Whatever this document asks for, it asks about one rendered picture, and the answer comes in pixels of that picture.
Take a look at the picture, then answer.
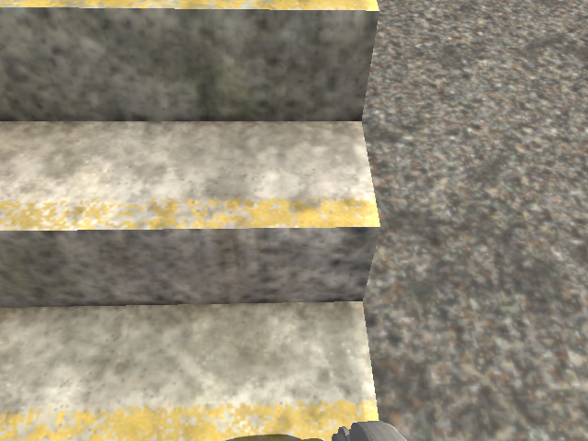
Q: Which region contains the right robot thigh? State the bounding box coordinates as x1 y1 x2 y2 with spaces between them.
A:
332 421 407 441

